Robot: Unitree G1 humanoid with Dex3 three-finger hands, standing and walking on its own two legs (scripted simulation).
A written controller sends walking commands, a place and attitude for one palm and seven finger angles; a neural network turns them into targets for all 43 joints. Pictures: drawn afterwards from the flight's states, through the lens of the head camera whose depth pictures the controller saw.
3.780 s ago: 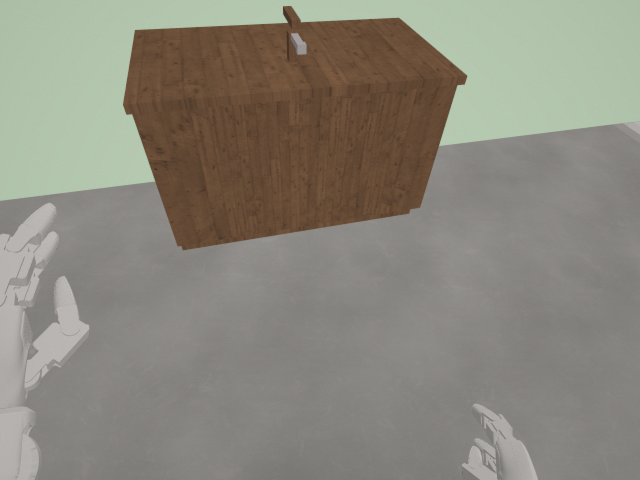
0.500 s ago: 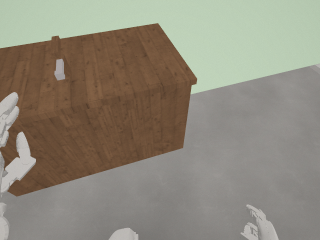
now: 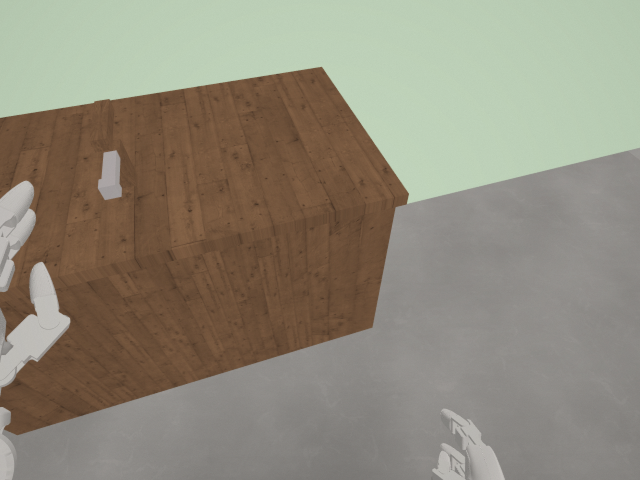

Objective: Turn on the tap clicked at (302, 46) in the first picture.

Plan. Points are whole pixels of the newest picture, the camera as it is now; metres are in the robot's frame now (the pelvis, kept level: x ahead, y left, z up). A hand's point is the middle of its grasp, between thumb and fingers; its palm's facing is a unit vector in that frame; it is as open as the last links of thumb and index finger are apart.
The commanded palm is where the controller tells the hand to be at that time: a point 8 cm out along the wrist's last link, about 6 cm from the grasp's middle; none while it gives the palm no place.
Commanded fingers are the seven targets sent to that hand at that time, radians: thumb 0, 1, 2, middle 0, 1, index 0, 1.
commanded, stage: take the last steps up to it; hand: left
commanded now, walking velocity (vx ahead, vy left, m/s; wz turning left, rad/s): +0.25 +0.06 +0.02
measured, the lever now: (110, 188) +0.56 +0.41 +0.02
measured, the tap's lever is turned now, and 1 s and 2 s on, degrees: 0 0 0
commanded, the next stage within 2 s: come to a stop and stand still in 0.44 s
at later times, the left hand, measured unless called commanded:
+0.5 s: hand (101, 238) +0.31 +0.24 +0.18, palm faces +0.42 -0.81 -0.41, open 7.4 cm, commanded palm +0.26 +0.28 +0.18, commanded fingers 0.00 0.90 0.90 -0.20 -0.30 -0.20 -0.30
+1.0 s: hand (160, 235) +0.33 +0.19 +0.17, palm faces +0.40 -0.81 -0.43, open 7.4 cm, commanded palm +0.27 +0.24 +0.18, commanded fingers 0.00 0.90 0.90 -0.20 -0.30 -0.20 -0.30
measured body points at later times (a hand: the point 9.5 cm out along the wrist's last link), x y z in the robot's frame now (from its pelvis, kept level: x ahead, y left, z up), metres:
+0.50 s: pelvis +0.10 +0.00 -0.01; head +0.11 +0.01 +0.44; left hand +0.28 +0.28 +0.20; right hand +0.26 -0.26 -0.08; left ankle +0.14 +0.11 -0.74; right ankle +0.06 -0.10 -0.73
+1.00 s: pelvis +0.11 -0.04 +0.00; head +0.13 -0.07 +0.45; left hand +0.30 +0.23 +0.19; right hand +0.29 -0.27 -0.10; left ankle +0.08 +0.09 -0.70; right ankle +0.15 -0.11 -0.74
